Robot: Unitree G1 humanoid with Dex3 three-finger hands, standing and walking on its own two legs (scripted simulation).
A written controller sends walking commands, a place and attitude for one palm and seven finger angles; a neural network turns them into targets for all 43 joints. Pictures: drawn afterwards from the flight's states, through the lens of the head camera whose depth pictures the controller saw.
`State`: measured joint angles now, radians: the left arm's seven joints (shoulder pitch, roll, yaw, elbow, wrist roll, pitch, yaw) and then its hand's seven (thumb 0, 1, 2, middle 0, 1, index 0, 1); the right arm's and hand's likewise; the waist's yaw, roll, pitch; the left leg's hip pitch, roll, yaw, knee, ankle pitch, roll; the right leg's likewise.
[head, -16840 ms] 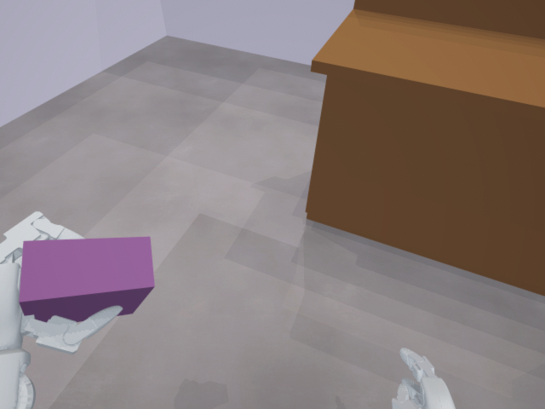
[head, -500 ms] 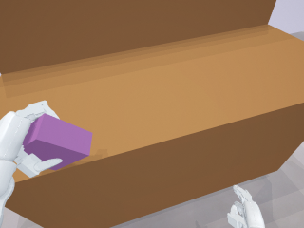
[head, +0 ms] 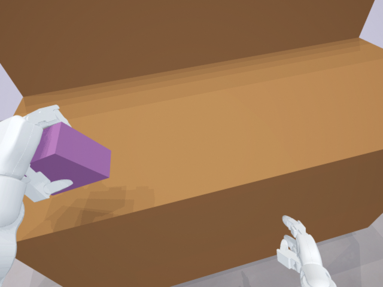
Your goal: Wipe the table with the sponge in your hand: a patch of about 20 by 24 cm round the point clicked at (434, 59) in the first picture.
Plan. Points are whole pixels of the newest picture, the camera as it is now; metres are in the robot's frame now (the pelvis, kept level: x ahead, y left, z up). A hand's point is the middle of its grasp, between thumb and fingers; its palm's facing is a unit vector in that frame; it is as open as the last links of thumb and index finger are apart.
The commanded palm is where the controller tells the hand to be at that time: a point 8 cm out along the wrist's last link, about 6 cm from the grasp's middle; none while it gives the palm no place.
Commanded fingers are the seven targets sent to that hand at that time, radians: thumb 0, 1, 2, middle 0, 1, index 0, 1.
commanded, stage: turn the palm down, sponge in hand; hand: left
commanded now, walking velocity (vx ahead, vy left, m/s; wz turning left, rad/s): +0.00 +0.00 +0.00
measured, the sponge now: (65, 166) +0.24 +0.27 +0.18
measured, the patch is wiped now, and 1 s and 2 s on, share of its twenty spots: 0.00 0.00 0.00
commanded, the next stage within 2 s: move the sponge above the wiping area in 0.96 s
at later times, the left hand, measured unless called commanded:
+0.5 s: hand (16, 140) +0.21 +0.29 +0.27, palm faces +0.40 -0.07 -0.92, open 9.8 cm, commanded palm +0.16 +0.27 +0.30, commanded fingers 0.00 0.10 1.30 -1.20 -1.60 -1.20 -1.60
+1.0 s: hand (33, 158) +0.20 +0.26 +0.25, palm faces +0.36 -0.06 -0.93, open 9.8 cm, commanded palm +0.15 +0.25 +0.30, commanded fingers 0.00 0.10 1.30 -1.20 -1.60 -1.20 -1.60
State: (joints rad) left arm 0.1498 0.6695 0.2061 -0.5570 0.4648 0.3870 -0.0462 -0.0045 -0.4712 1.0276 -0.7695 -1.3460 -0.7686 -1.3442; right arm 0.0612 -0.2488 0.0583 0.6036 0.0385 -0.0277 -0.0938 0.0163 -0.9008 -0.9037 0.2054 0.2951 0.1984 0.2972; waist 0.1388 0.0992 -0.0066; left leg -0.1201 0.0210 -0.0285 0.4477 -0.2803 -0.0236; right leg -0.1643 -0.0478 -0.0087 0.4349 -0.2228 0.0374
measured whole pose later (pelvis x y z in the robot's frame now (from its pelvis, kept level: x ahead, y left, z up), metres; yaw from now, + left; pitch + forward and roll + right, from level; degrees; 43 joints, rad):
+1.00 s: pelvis -0.04 -0.03 +0.00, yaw +0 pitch -5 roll +1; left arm -0.04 0.67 0.15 -0.36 0.68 0.43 -0.13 0.00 -0.47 1.03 -0.77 -1.35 -0.77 -1.35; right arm 0.03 -0.28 0.06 0.63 0.07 0.00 -0.08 0.02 -0.90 -0.90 0.20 0.30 0.20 0.30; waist 0.14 0.14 -0.02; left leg -0.14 0.05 -0.04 0.43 -0.21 -0.05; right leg -0.21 -0.02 -0.01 0.48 -0.18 0.00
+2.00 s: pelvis -0.02 -0.02 +0.00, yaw +0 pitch -3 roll +1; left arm -0.04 0.62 0.01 -0.32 0.78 0.48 -0.19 0.00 -0.47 1.03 -0.77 -1.35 -0.77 -1.35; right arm 0.02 -0.27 0.08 0.62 0.05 0.03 -0.06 0.02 -0.90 -0.90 0.21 0.30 0.20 0.30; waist 0.15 0.12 -0.01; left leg -0.13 0.03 -0.03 0.42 -0.23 -0.04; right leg -0.20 -0.04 -0.01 0.46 -0.20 0.01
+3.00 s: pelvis -0.02 -0.01 +0.00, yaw +1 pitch -2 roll +0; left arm -0.22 0.63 -0.02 -0.01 0.86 0.28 -0.18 0.00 -0.47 1.03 -0.77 -1.35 -0.77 -1.35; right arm 0.07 -0.26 0.06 0.66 0.04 -0.02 -0.08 0.02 -0.90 -0.90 0.21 0.30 0.20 0.30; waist 0.12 0.10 0.01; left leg -0.13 0.02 -0.04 0.40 -0.22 -0.03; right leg -0.18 -0.05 -0.02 0.41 -0.18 0.02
